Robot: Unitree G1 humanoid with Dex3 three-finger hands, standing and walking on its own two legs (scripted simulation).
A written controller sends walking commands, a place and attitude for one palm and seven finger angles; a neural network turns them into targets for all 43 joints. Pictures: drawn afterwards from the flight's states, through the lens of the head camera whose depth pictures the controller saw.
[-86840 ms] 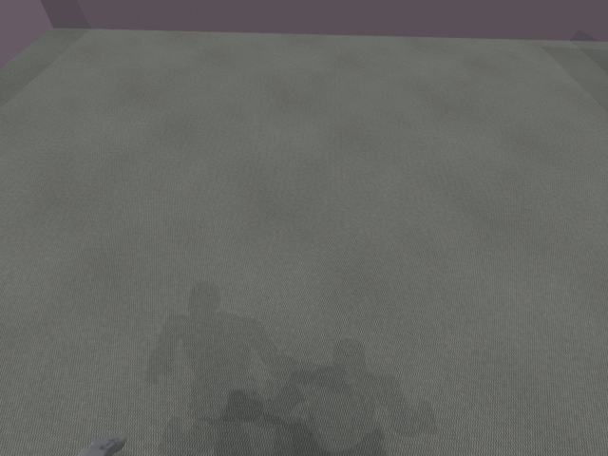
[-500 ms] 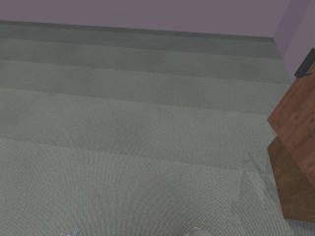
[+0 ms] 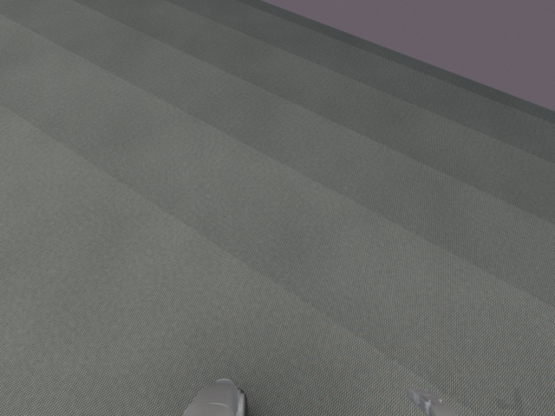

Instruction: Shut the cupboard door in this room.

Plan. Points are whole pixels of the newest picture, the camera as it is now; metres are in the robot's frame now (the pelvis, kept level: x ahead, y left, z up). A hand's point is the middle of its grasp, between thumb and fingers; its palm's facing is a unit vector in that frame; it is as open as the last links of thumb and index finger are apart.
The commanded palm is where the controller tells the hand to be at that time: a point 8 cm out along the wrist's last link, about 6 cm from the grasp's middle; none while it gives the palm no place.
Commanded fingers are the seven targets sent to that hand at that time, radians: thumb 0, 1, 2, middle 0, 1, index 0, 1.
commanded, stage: walk to a spot facing it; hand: left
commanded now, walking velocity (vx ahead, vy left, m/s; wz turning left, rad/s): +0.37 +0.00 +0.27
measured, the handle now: out of the picture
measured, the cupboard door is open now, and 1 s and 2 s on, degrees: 19 19 19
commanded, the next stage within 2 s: turn to face it in 0.30 s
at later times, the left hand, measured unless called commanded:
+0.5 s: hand (199, 276) +0.35 +0.19 -0.15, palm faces -0.02 -0.98 -0.21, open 7.4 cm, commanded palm none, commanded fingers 0.00 0.90 0.90 -0.20 -0.30 -0.20 -0.30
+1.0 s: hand (199, 261) +0.39 +0.20 -0.16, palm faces -0.12 -0.97 -0.21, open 7.3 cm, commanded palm none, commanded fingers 0.00 0.90 0.90 -0.20 -0.30 -0.20 -0.30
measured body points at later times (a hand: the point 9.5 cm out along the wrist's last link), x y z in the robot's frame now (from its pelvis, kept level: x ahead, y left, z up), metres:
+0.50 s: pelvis +0.22 +0.01 +0.00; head +0.25 +0.00 +0.45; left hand +0.35 +0.24 -0.13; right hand +0.15 -0.22 -0.16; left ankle +0.10 +0.10 -0.73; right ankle +0.33 -0.10 -0.72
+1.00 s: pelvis +0.31 +0.01 +0.01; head +0.35 +0.01 +0.46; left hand +0.39 +0.25 -0.15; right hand +0.41 -0.25 -0.12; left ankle +0.34 +0.13 -0.71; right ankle +0.33 -0.10 -0.73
